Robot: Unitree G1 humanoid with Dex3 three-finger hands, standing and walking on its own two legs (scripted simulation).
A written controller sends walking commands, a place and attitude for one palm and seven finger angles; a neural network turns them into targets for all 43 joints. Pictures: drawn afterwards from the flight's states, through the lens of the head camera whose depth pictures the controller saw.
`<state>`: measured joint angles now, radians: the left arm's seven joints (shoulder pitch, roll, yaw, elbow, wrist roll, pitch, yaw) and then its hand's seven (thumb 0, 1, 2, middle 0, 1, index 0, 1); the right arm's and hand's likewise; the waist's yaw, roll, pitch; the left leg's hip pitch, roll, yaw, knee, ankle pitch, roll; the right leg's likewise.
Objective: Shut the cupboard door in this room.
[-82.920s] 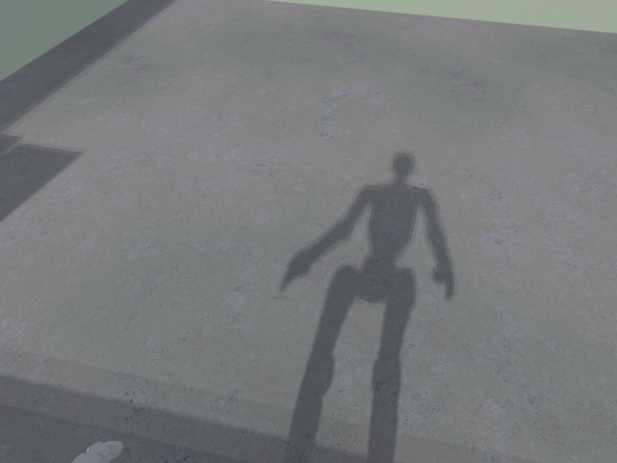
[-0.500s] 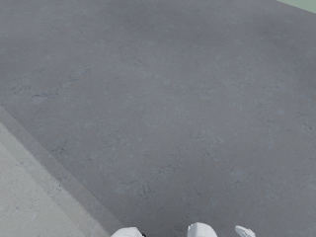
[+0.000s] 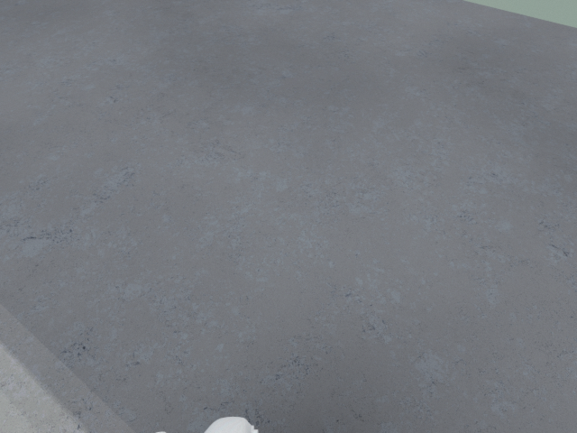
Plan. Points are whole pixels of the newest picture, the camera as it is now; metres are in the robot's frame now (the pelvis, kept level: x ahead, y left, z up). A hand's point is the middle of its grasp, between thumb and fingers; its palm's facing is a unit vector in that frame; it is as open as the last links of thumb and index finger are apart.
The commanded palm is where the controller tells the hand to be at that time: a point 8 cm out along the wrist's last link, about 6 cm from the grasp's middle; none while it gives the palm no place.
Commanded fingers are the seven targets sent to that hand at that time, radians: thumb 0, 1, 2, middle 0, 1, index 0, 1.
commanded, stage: turn to face it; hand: left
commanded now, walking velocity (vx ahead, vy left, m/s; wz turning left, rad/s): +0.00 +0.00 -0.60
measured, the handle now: out of the picture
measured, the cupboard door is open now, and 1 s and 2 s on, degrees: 22 22 22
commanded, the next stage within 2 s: none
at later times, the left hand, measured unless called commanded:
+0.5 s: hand (157, 398) +0.19 +0.23 -0.16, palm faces -0.26 -0.94 -0.22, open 7.3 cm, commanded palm none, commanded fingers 0.00 0.90 0.90 -0.20 -0.30 -0.20 -0.30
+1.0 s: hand (206, 357) +0.25 +0.16 -0.18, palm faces -0.56 -0.80 -0.20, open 7.3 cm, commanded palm none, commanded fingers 0.00 0.90 0.90 -0.20 -0.30 -0.20 -0.30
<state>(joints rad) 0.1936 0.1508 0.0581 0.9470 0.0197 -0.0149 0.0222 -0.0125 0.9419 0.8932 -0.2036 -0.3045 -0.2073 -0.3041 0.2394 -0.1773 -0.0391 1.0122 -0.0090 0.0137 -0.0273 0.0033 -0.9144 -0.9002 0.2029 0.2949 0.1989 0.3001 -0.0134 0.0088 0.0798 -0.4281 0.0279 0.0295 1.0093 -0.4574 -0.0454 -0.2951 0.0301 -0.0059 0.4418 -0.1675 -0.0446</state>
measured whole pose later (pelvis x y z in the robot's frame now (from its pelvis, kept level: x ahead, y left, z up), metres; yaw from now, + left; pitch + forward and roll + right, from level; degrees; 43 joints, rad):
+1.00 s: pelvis +0.06 +0.05 -0.01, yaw -36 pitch +0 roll -1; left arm 0.17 0.26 0.08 0.88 0.02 0.09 -0.03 0.01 0.91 0.89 -0.20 -0.30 -0.21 -0.30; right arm 0.22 -0.21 -0.02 0.87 -0.03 0.00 -0.02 0.00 -0.91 -0.90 0.20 0.30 0.20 0.30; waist 0.00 -0.04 0.07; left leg -0.35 0.07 0.08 0.62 -0.28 0.01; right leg -0.44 0.03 0.07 0.93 -0.49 0.03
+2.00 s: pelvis +0.06 +0.02 -0.01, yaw -72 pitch +0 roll -2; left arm 0.13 0.26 0.08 0.87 0.02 0.08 -0.04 0.01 0.91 0.89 -0.20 -0.30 -0.20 -0.30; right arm 0.24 -0.24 -0.04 0.90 -0.03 0.02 -0.02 0.00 -0.91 -0.90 0.21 0.30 0.21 0.30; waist -0.01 0.03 0.10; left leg -0.24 0.18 0.22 0.59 -0.33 -0.03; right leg -0.32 -0.01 -0.07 0.69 -0.36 0.03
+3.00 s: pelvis +0.07 -0.01 +0.00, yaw -96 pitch +1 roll -1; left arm 0.22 0.19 0.05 0.97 0.03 0.02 -0.01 0.00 0.91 0.89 -0.20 -0.30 -0.21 -0.30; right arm 0.27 -0.22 -0.05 0.98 -0.02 0.03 -0.01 0.00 -0.91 -0.90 0.20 0.29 0.20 0.30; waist -0.02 0.01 0.03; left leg -0.40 0.06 0.09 0.83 -0.43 -0.06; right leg -0.17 0.01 0.00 0.46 -0.30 -0.02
